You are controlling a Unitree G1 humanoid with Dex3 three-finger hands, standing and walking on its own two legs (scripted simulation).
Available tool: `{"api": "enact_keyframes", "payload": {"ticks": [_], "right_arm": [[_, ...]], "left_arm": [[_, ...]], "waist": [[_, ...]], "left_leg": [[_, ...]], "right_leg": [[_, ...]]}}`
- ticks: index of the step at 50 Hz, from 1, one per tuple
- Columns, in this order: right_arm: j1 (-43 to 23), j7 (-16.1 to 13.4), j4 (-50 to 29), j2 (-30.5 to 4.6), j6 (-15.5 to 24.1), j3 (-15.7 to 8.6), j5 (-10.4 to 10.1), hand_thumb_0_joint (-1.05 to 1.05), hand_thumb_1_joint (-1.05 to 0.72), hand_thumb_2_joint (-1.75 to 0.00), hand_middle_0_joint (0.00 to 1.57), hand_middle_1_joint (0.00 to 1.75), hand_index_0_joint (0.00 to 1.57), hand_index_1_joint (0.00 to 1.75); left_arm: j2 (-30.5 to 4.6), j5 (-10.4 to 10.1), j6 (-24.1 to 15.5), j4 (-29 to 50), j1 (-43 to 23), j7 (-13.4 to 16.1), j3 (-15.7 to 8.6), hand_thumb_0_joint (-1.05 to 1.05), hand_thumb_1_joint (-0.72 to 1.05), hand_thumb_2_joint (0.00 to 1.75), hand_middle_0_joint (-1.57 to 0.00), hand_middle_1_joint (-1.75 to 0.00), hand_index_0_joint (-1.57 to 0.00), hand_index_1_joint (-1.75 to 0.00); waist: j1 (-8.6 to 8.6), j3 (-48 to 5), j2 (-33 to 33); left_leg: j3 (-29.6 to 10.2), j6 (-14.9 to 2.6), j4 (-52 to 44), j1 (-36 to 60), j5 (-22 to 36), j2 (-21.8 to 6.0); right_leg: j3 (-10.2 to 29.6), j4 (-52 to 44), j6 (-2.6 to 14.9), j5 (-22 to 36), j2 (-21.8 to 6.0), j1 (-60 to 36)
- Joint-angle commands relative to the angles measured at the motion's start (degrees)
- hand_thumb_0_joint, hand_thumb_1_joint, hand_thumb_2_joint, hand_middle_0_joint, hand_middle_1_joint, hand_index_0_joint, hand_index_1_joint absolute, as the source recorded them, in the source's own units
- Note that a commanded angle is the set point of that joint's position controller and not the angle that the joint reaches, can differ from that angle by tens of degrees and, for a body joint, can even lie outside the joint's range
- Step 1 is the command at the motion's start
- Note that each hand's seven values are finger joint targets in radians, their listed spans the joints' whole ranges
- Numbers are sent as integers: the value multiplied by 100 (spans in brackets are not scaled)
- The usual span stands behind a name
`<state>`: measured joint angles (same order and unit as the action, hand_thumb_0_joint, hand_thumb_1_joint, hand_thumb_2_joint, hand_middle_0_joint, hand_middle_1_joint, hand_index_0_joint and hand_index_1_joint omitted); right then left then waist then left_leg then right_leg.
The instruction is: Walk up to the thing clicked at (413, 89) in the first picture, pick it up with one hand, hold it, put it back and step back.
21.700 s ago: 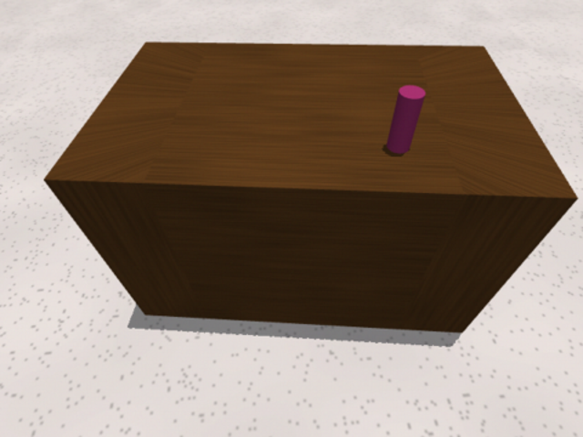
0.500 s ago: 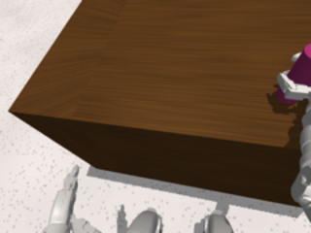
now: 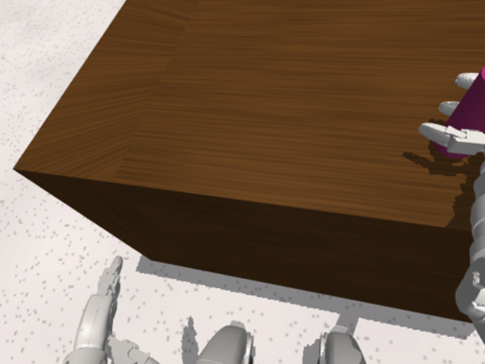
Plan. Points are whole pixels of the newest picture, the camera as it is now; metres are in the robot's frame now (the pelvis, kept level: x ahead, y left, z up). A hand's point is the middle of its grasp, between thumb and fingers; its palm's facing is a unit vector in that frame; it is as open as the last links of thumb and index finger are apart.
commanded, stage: open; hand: right
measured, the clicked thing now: (475, 115) +0.49 -0.26 +0.08
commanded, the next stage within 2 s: withdraw in 0.08 s
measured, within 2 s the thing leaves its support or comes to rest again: neither
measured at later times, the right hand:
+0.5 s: hand out of the picture +0.49 -0.29 +0.13, palm faces +0.33 +0.94 +0.01, open 16.4 cm
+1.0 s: hand out of the picture +0.41 -0.40 +0.19, palm faces +0.54 +0.77 -0.32, open 17.4 cm
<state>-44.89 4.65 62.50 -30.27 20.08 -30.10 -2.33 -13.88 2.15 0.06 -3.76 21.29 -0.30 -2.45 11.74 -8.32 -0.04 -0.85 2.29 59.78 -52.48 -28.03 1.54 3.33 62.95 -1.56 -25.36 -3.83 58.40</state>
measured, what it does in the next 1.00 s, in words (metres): rises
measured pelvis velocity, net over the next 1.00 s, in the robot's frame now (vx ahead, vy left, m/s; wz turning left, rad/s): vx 0.02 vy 0.00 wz -0.02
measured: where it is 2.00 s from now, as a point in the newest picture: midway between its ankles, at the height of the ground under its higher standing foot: outside the picture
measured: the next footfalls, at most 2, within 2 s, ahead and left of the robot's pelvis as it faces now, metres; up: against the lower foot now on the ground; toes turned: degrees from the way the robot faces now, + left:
none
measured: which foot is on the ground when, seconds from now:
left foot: down 0.00-1.00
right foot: down 0.00-1.00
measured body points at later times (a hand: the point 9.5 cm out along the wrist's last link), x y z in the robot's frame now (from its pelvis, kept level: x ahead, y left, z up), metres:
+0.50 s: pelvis +0.01 +0.00 +0.02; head +0.10 -0.04 +0.46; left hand +0.16 +0.27 +0.00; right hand +0.47 -0.34 +0.13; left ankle +0.00 +0.15 -0.66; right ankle +0.04 -0.13 -0.66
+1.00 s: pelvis +0.02 +0.00 +0.05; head +0.06 -0.02 +0.50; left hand +0.16 +0.25 +0.00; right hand +0.37 -0.44 +0.21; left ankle +0.00 +0.15 -0.66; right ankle +0.04 -0.13 -0.66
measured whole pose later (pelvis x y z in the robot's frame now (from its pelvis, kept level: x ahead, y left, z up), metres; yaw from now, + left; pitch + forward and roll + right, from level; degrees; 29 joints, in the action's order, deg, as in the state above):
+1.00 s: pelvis +0.02 +0.00 +0.05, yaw -1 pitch +10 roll +2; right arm -35.5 0.5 53.1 -41.6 3.0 -27.0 2.3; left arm -15.4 -3.5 3.8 -15.6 21.8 -1.8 -1.0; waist 2.4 -6.0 -0.2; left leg -2.0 2.6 40.5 -29.1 -21.4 -0.6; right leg 1.2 43.3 -1.0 -18.9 -2.4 34.4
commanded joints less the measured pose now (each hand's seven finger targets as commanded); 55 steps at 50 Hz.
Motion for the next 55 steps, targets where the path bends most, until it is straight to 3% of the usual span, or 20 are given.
{"api": "enact_keyframes", "payload": {"ticks": [1,9,14,17,19,21,23,26,28,31,32,33,34,38,42,47,50,52,54,55], "right_arm": [[-2280,15,-1232,-1364,379,27,-85,0,34,-14,60,34,59,34],[-2343,17,-1355,-1324,404,41,-85,0,33,-9,36,20,34,20],[-2249,39,-1863,-1860,420,-251,-99,0,33,-9,17,11,15,11],[-2347,34,-2069,-2123,336,-400,-144,0,36,-3,11,4,9,4],[-2298,85,-1950,-2001,219,-270,-135,0,42,-2,10,4,8,4],[-2606,76,-2356,-2630,167,-561,-144,0,43,-1,9,4,8,4],[-2447,211,-2047,-2054,-28,-179,-170,0,44,-2,9,4,7,4],[-2491,436,-2017,-2331,-318,-173,-201,0,45,-2,8,4,7,4],[-1989,610,-1285,-2023,-631,-57,-304,0,42,-2,8,4,7,4],[-2475,858,-1518,-2001,-848,114,-395,0,45,-6,7,5,7,5],[-1902,516,-1323,-3169,-928,-3,273,0,49,-4,7,5,7,5],[-1715,328,-996,-2870,-1014,12,213,0,50,-4,7,6,7,6],[-1703,301,-870,-2114,-1087,492,179,0,50,-4,7,6,7,6],[-1778,-27,-1453,-3219,-1243,90,421,0,55,-3,6,6,6,6],[-1980,-286,-1883,-3342,-1268,50,495,0,57,-4,6,5,6,5],[-1343,-489,-2353,-2922,-1322,236,425,0,55,-5,6,5,5,5],[-527,-533,-3001,-2448,-1345,407,296,0,53,-5,6,5,5,5],[563,-575,-3315,-2398,-1424,224,206,0,53,-5,6,5,5,5],[1136,-532,-4317,-1599,-1397,624,62,0,51,-5,6,5,5,5],[1701,-543,-4607,-1510,-1428,584,13,0,53,-5,6,5,5,5]], "left_arm": [[-854,18,-295,804,227,75,-550,0,-55,6,-5,-5,-5,-5],[-890,23,-295,914,-30,69,-558,0,-55,5,-5,-5,-4,-5],[-1074,-9,-248,1242,80,72,-655,0,-52,3,-6,-5,-6,-5],[-1137,-62,-163,1155,120,82,-714,0,-52,3,-6,-5,-5,-5],[-818,-103,-155,726,302,53,-486,0,-52,3,-5,-5,-5,-5],[-878,-127,-160,758,1,85,-453,0,-52,3,-5,-4,-5,-4],[-603,-148,-154,295,57,61,-196,0,-52,3,-5,-5,-5,-4],[-685,-232,-216,104,-234,96,-180,0,-52,2,-5,-5,-6,-4],[-912,-273,-200,-231,-190,113,-331,0,-53,3,-5,-4,-5,-4],[-1029,-358,-343,133,-579,172,-336,0,-56,7,-7,-6,-6,-6],[-995,-382,-208,29,-454,125,-320,0,-53,5,-6,-5,-6,-6],[-954,-428,-132,-28,-236,80,-326,0,-53,5,-6,-6,-6,-6],[-1037,-444,-107,15,1,52,-492,0,-52,4,-6,-5,-6,-5],[-962,-494,49,48,202,-67,-306,0,-51,4,-5,-5,-6,-4],[-801,-542,57,73,-268,-161,-141,0,-50,4,-5,-5,-7,-4],[-967,-557,2,22,-441,-116,-286,0,-52,5,-5,-5,-6,-4],[-1229,-559,-20,-271,-240,-13,-657,0,-52,5,-6,-5,-6,-5],[-1125,-595,22,-626,31,16,-619,0,-53,6,-6,-5,-6,-5],[-807,-618,-12,-279,-189,5,-378,0,-52,5,-6,-5,-6,-5],[-863,-639,-3,-365,-96,23,-469,0,-52,5,-6,-5,-6,-5]], "waist": [[-24,-2587,-1035],[-31,-2631,-1063],[-151,-3250,-1057],[-246,-2899,-1177],[-311,-2687,-1263],[-447,-2709,-1470],[-435,-2408,-1382],[-500,-2651,-1399],[-407,-2183,-876],[-377,-2410,-771],[-888,-2126,-715],[-696,-1748,-535],[-441,-1495,-280],[-803,-1546,-202],[-913,-1601,-721],[-980,-1850,-974],[-989,-1813,-1009],[-1152,-1354,-887],[-1215,-1446,-727],[-1243,-1285,-697]], "left_leg": [[278,-259,-712,672,1860,135],[285,-278,-708,664,1905,140],[311,-246,-781,1133,2358,154],[306,-268,-896,1252,2289,152],[246,-224,-1028,1248,2388,124],[220,-258,-1105,1434,2337,92],[247,-259,-1191,1407,2310,87],[235,-231,-1354,1622,2572,67],[289,-206,-1507,1735,2502,84],[352,-215,-1618,1756,2352,99],[308,-219,-1790,1958,2128,51],[312,-197,-1896,1970,2050,67],[318,-177,-1971,1942,2096,66],[272,-153,-2113,2326,2247,-24],[213,-196,-2277,2436,1930,-61],[266,-247,-2338,2687,2295,-40],[320,-270,-2411,2721,2336,-26],[394,-295,-2484,2724,2198,-7],[430,-304,-2469,2963,2352,-10],[452,-312,-2487,2963,2346,-1]], "right_leg": [[-180,-674,216,1554,181,-2433],[-156,-698,196,1698,164,-2491],[-154,-687,194,2339,180,-3016],[-181,-899,164,2326,205,-3058],[-243,-901,203,2374,209,-3123],[-263,-1055,166,2317,211,-3196],[-262,-1176,164,2310,197,-3253],[-260,-1260,170,2750,173,-3681],[-225,-1467,194,2467,178,-3370],[-176,-1667,172,2599,146,-3763],[-330,-1818,131,2314,219,-3600],[-363,-1941,160,2018,215,-3498],[-371,-1997,191,1909,222,-3434],[-485,-2149,231,2013,308,-3469],[-532,-2396,163,1761,314,-3748],[-500,-2441,94,2292,271,-4204],[-490,-2537,81,2412,240,-4497],[-475,-2634,78,2379,211,-4391],[-487,-2650,82,2569,203,-4465],[-496,-2707,71,2577,209,-4434]]}}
